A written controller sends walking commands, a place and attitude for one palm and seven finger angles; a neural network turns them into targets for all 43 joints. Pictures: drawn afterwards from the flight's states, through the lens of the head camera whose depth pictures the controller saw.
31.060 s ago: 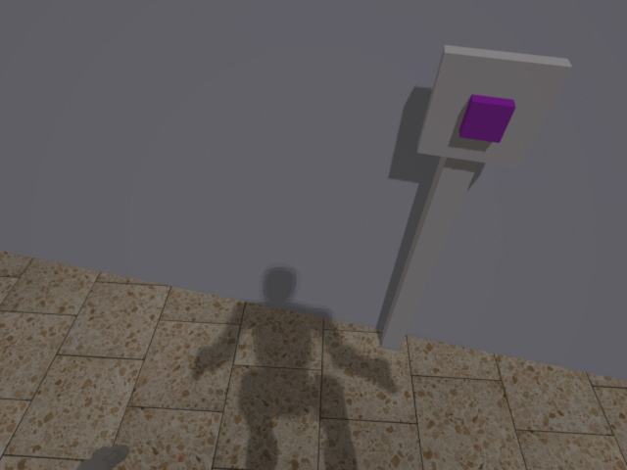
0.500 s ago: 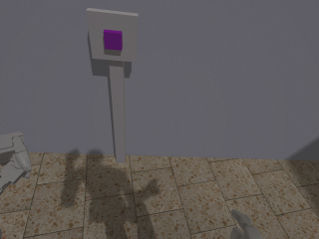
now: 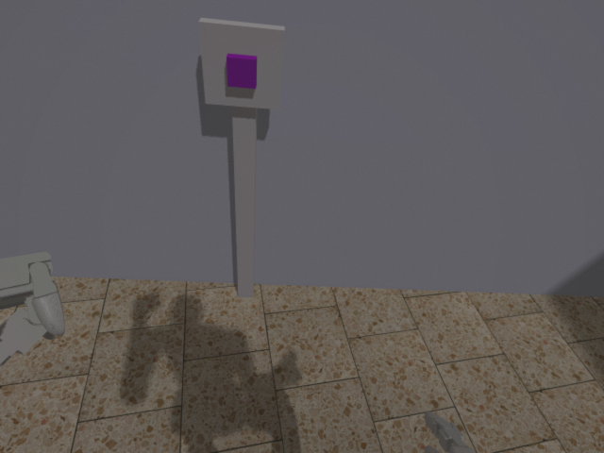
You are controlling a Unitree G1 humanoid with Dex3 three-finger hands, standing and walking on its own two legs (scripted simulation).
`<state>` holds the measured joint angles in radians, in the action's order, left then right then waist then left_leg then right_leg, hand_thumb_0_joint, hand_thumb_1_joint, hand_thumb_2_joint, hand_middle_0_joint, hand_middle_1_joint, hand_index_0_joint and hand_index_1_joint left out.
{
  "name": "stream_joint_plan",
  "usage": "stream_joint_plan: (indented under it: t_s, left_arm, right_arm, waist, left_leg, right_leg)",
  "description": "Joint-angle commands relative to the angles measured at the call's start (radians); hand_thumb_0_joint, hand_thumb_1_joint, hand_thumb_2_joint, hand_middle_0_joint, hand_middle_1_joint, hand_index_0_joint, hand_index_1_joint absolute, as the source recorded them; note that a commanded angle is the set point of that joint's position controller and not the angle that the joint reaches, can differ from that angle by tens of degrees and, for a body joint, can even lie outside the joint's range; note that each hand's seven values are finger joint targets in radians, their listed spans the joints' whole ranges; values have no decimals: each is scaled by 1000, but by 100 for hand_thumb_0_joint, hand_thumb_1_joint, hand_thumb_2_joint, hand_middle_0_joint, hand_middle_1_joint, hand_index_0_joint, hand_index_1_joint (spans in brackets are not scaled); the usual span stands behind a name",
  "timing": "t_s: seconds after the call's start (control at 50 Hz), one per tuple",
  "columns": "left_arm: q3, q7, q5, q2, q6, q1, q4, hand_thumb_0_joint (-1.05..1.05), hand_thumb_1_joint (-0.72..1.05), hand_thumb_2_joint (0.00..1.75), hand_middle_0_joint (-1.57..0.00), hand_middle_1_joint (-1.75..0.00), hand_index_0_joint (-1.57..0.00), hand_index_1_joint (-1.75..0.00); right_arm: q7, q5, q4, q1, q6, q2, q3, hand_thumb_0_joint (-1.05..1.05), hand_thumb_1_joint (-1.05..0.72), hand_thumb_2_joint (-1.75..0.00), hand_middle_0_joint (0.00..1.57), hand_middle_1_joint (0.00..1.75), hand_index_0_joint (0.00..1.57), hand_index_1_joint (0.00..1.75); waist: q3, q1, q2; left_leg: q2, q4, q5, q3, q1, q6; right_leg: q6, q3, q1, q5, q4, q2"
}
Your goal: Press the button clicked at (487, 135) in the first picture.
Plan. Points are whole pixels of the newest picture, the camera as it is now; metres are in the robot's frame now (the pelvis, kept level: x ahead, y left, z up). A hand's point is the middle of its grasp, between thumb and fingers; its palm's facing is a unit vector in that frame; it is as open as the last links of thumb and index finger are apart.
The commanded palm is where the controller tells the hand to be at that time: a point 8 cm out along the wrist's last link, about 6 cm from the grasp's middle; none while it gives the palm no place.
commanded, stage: stop stepping back and stand still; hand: left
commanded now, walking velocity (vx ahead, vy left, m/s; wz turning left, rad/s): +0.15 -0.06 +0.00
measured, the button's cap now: (242, 70) +0.86 +0.15 +0.15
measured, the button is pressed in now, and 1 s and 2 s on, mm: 0 0 0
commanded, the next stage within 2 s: let the arm hang, fingers relaxed in 0.68 s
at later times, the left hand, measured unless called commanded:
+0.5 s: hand (60, 275) +0.24 +0.25 +0.19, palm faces +0.42 -0.79 -0.46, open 3.1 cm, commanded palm +0.16 +0.29 +0.18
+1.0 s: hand (127, 447) +0.18 +0.24 -0.12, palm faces +0.03 -0.95 -0.32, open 3.0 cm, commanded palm none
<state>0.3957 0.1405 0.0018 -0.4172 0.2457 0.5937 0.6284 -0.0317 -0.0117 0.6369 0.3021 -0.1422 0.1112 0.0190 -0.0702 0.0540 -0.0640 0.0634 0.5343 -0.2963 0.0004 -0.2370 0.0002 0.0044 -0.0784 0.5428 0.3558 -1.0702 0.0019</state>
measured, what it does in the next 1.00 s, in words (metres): steps on the spot: right foot, then left foot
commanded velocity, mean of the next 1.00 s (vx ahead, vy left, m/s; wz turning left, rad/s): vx -0.02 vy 0.02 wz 0.00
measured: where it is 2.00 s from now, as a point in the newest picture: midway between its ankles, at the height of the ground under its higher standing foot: outside the picture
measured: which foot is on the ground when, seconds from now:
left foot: down 0.00-0.12, up 0.14-0.36, down 0.38-1.00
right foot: up 0.00-0.10, down 0.12-1.00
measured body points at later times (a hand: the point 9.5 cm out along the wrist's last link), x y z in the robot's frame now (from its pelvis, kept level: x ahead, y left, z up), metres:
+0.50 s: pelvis +0.04 +0.00 +0.00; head +0.07 +0.02 +0.45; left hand +0.21 +0.29 +0.21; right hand +0.24 -0.23 -0.06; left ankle +0.07 +0.11 -0.74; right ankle +0.01 -0.11 -0.72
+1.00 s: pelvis +0.05 +0.02 -0.01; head +0.07 +0.01 +0.44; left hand +0.17 +0.29 -0.10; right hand +0.20 -0.24 -0.13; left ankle +0.07 +0.11 -0.74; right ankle +0.04 -0.10 -0.74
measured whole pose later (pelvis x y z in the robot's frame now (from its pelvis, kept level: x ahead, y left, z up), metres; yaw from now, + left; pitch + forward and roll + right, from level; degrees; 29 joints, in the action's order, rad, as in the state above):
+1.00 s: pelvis +0.05 +0.02 -0.01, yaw +3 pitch +1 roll +0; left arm 0.03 0.00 0.03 -0.26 -0.04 0.29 -0.55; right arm 0.01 -0.02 0.79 0.16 -0.01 0.29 -0.01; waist 0.02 0.02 0.02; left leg -0.03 0.59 -0.27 -0.05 -0.34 -0.04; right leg 0.00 -0.05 0.27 0.35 -0.61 -0.04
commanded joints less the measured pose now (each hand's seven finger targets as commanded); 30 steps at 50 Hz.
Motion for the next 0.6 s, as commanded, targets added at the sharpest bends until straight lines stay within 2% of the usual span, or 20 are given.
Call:
stream_joint_plan:
  t_s: [0.0, 0.04, 0.06, 0.08, 0.1, 0.12, 0.14, 0.16, 0.2, 0.24, 0.28, 0.32, 0.34, 0.36, 0.38, 0.4, 0.42, 0.44, 0.52, 0.58]
  left_arm:
    - [118, 24, -15, -112, 52, 57, 120, 0, 90, 90, -130, -150, -130, -150]
    - [114, 26, -19, -106, 39, 33, 48, 0, 90, 90, -130, -150, -130, -150]
    - [105, 27, -17, -99, 28, 23, 17, 0, 90, 90, -130, -150, -130, -150]
    - [100, 27, -13, -110, 17, -8, 19, 0, 90, 90, -130, -150, -130, -150]
    - [117, 28, -18, -145, 10, -24, 17, 0, 90, 90, -130, -150, -130, -150]
    - [130, 26, -30, -147, 20, -26, -2, 0, 90, 90, -130, -150, -130, -150]
    - [143, 25, -35, -186, 47, -76, 82, 0, 90, 90, -130, -150, -130, -150]
    - [115, 27, -33, -130, 44, -48, 26, 0, 90, 90, -130, -150, -130, -150]
    - [71, 25, -32, -96, 57, -34, 104, 0, 90, 90, -130, -150, -130, -150]
    - [84, 34, -27, -124, 81, -87, 195, 0, 90, 90, -130, -150, -130, -150]
    - [98, 51, -18, -137, 90, -66, 228, 0, 90, 90, -130, -150, -130, -150]
    - [110, 65, -25, -136, 84, -16, 222, 0, 90, 90, -130, -150, -130, -150]
    - [106, 62, -30, -122, 89, -5, 233, 0, 90, 90, -130, -150, -130, -150]
    - [112, 59, -32, -124, 91, -4, 247, 0, 90, 90, -130, -150, -130, -150]
    - [124, 57, -24, -137, 95, 0, 240, 0, 90, 90, -130, -150, -130, -150]
    - [133, 50, -24, -137, 95, -1, 206, 0, 90, 90, -130, -150, -130, -150]
    - [156, 38, -27, -153, 95, 32, 191, 0, 90, 90, -130, -150, -130, -150]
    - [138, 32, -26, -134, 91, 21, 180, 0, 90, 90, -130, -150, -130, -150]
    - [101, 20, -35, -77, 55, 124, 105, 0, 90, 90, -130, -150, -130, -150]
    - [118, 17, -47, -112, 44, 124, 118, 0, 90, 90, -130, -150, -130, -150]
  right_arm:
    - [-22, -10, -146, -140, -15, 206, -80, 0, -90, -90, 20, 30, 20, 30]
    - [-36, -7, -150, -147, 3, 207, -76, 0, -90, -90, 20, 30, 20, 30]
    - [-37, -2, -142, -147, 11, 201, -77, 0, -90, -90, 20, 30, 20, 30]
    - [-34, 8, -135, -141, 20, 191, -80, 0, -90, -90, 20, 30, 20, 30]
    - [-35, 17, -148, -161, 27, 187, -92, 0, -90, -90, 20, 30, 20, 30]
    - [-37, 10, -145, -171, 19, 213, -95, 0, -90, -90, 20, 30, 20, 30]
    - [-30, -5, -132, -174, 11, 198, -83, 0, -90, -90, 20, 30, 20, 30]
    - [-25, 11, -102, -145, 2, 187, -81, 0, -90, -90, 20, 30, 20, 30]
    - [-27, 10, -125, -196, 6, 204, -81, 0, -90, -90, 20, 30, 20, 30]
    - [-39, 8, -137, -223, -3, 190, -68, 0, -90, -90, 20, 30, 20, 30]
    - [-49, 7, -146, -221, -22, 176, -67, 0, -90, -90, 20, 30, 20, 30]
    - [-59, 6, -143, -198, -32, 186, -79, 0, -90, -90, 20, 30, 20, 30]
    - [-58, 5, -154, -187, -31, 194, -84, 0, -90, -90, 20, 30, 20, 30]
    - [-55, 8, -171, -187, -30, 223, -95, 0, -90, -90, 20, 30, 20, 30]
    - [-45, 16, -181, -170, -29, 225, -93, 0, -90, -90, 20, 30, 20, 30]
    - [-36, 13, -181, -157, -33, 205, -87, 0, -90, -90, 20, 30, 20, 30]
    - [-33, 3, -166, -158, -45, 193, -82, 0, -90, -90, 20, 30, 20, 30]
    - [-26, 5, -161, -153, -46, 186, -76, 0, -90, -90, 20, 30, 20, 30]
    - [-11, 31, -182, -148, -19, 207, -79, 0, -90, -90, 20, 30, 20, 30]
    - [-13, 29, -206, -177, -2, 196, -66, 0, -90, -90, 20, 30, 20, 30]
  waist:
    - [98, -46, 334]
    - [69, -51, 297]
    - [62, -56, 199]
    - [38, -50, 13]
    - [26, -47, -258]
    - [65, -43, -190]
    - [40, -29, -140]
    - [-45, -18, -110]
    - [40, -27, -96]
    - [46, -35, -105]
    - [27, -55, -78]
    - [14, -41, 28]
    - [14, -44, 117]
    - [-4, -54, 248]
    - [-33, -64, 341]
    - [-10, -61, 336]
    - [-8, -58, 423]
    - [18, -50, 356]
    - [-19, -48, 205]
    - [-28, -34, 54]
  left_leg:
    - [175, -313, -282, 109, -282, -142]
    - [140, -196, -339, 82, -338, -115]
    - [95, -52, -319, 48, -370, -94]
    - [17, 188, -252, -13, -382, -71]
    - [-80, 491, -232, -19, -496, -38]
    - [-80, 647, -207, 20, -521, -22]
    - [-61, 693, -168, 15, -533, 0]
    - [-31, 669, -129, 70, -432, 0]
    - [-12, 583, -29, 45, -353, 0]
    - [-3, 346, -20, 3, -226, -14]
    - [-35, 123, 0, -51, -115, -29]
    - [-66, -78, 147, -71, 31, -24]
    - [-42, -118, 242, -24, 101, -30]
    - [74, -128, 412, 129, 159, -77]
    - [170, -139, 584, 230, 198, -122]
    - [190, -157, 746, 251, 181, -137]
    - [186, -184, 730, 231, 173, -122]
    - [183, -188, 679, 218, 117, -110]
    - [102, -110, 441, 64, 28, -66]
    - [23, -58, 164, 31, -95, -23]
  right_leg:
    - [9, -50, -306, 61, 311, 15]
    - [15, -83, -471, 102, 466, 38]
    - [28, -40, -539, 132, 555, 26]
    - [70, 119, -553, 146, 687, -73]
    - [162, 535, -554, 173, 840, -294]
    - [170, 605, -521, -168, 833, -371]
    - [205, 534, -558, -459, 782, -380]
    - [190, 476, -493, -243, 771, -357]
    - [178, 351, -384, -296, 767, -312]
    - [152, 194, -342, -369, 727, -275]
    - [137, 152, -382, -397, 688, -246]
    - [87, 113, -370, -371, 617, -207]
    - [50, 102, -335, -341, 546, -159]
    - [7, 69, -258, -250, 447, -83]
    - [-15, 34, -193, -31, 362, -32]
    - [-14, 33, -177, 119, 334, 4]
    - [-12, 31, -177, 162, 316, -8]
    - [-10, 29, -222, 155, 362, -15]
    - [-18, 10, -404, -149, 667, -7]
    - [24, 174, -469, -358, 712, -122]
